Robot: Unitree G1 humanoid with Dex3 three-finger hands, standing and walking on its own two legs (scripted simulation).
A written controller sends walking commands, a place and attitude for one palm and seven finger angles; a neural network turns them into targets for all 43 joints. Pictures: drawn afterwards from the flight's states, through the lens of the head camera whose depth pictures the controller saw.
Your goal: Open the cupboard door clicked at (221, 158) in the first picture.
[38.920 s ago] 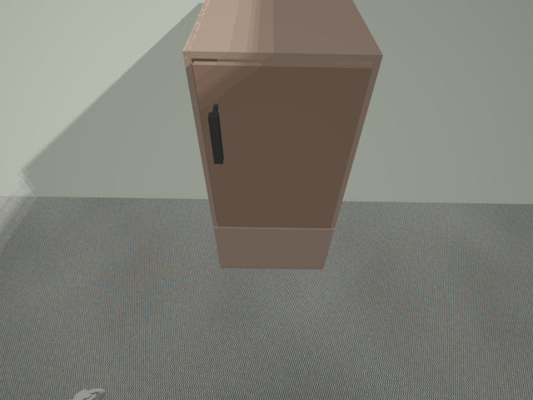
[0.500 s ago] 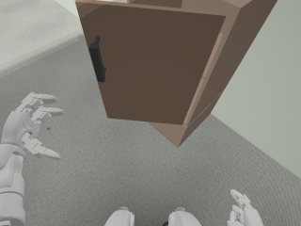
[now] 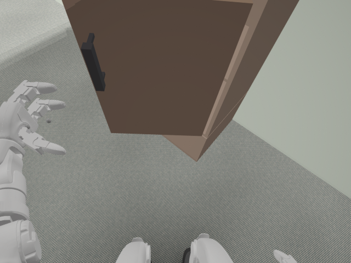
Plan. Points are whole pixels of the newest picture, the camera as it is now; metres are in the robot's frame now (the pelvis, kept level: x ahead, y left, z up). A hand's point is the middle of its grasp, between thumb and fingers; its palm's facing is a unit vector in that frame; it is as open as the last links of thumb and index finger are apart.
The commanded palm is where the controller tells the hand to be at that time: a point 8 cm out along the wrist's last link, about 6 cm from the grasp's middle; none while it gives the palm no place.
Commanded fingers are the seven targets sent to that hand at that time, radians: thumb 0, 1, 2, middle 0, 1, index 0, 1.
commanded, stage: move the hooked fingers beside the handle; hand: left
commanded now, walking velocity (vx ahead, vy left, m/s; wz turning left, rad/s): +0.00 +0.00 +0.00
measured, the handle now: (96, 63) +0.59 +0.21 +0.04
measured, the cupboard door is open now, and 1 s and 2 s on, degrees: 40 40 40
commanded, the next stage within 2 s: slide the fingers in behind the handle in 1.62 s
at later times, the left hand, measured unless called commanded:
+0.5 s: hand (60, 90) +0.49 +0.27 +0.06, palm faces -0.01 -1.00 -0.01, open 14.0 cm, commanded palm +0.48 +0.31 +0.05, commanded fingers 0.00 -0.50 0.30 -0.30 -1.20 -0.30 -1.20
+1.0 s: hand (66, 74) +0.54 +0.27 +0.05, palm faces -0.01 -1.00 -0.02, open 14.0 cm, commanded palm +0.52 +0.30 +0.05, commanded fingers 0.00 -0.50 0.30 -0.30 -1.20 -0.30 -1.20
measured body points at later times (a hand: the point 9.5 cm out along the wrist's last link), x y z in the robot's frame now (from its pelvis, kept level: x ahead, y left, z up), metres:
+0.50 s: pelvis +0.00 +0.01 -0.01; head +0.14 +0.04 +0.41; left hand +0.48 +0.33 +0.06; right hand +0.02 -0.27 -0.11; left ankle +0.00 +0.08 -0.67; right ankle +0.04 -0.12 -0.67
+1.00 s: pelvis +0.00 +0.01 -0.02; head +0.18 +0.04 +0.39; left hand +0.53 +0.33 +0.06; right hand -0.03 -0.26 -0.11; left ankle +0.00 +0.08 -0.67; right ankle +0.04 -0.12 -0.67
